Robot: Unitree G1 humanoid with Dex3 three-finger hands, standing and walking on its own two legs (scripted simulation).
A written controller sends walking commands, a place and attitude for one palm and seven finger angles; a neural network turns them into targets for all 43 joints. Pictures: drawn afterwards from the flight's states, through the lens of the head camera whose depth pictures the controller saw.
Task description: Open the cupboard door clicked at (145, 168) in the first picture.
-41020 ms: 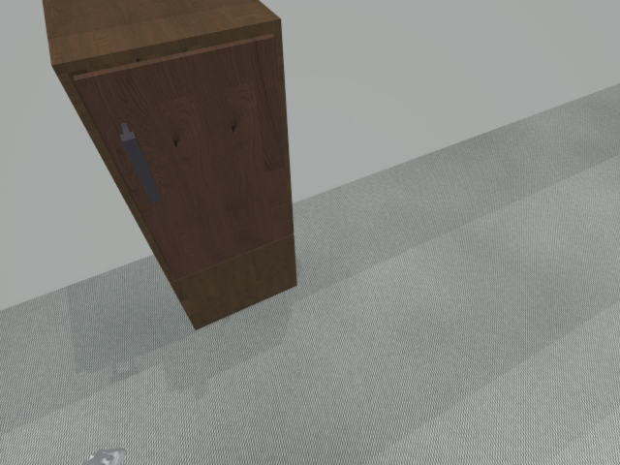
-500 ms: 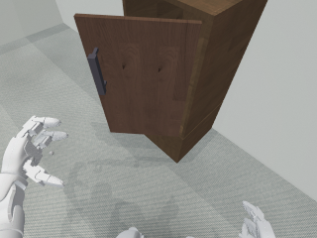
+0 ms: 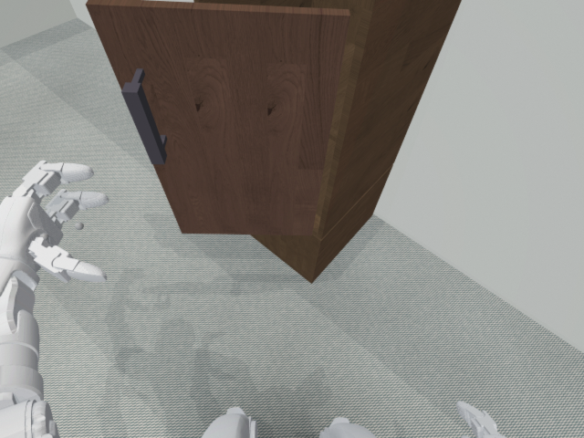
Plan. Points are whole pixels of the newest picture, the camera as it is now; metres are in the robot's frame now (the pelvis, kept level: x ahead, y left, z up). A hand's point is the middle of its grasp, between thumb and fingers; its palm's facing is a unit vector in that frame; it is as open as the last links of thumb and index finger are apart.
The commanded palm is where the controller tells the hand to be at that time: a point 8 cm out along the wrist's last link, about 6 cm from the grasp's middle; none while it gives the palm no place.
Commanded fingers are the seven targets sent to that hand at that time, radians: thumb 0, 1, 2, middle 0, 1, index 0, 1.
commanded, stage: move the hooked fingers beside the handle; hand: left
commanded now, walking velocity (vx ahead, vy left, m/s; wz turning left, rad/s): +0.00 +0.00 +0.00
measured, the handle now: (149, 119) +0.60 +0.25 +0.05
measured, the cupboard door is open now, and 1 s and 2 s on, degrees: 41 41 41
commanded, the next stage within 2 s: slide the fingers in behind the handle in 1.92 s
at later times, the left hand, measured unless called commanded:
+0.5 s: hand (78, 185) +0.43 +0.31 +0.07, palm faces +0.01 -1.00 +0.00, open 14.0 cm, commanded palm +0.42 +0.35 +0.06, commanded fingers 0.00 -0.50 0.30 -0.30 -1.20 -0.30 -1.20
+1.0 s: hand (98, 139) +0.52 +0.31 +0.07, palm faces +0.02 -1.00 +0.00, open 14.0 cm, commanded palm +0.52 +0.35 +0.06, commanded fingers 0.00 -0.50 0.30 -0.30 -1.20 -0.30 -1.20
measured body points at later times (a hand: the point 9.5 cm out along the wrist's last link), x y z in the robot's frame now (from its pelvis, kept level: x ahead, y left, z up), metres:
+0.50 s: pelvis -0.01 +0.02 -0.01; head +0.10 +0.05 +0.42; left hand +0.43 +0.36 +0.07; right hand +0.05 -0.26 -0.11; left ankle +0.02 +0.09 -0.69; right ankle +0.00 -0.10 -0.69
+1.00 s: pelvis -0.01 +0.03 -0.02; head +0.15 +0.07 +0.40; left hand +0.51 +0.36 +0.08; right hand -0.03 -0.25 -0.11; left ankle +0.02 +0.09 -0.69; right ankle +0.00 -0.10 -0.69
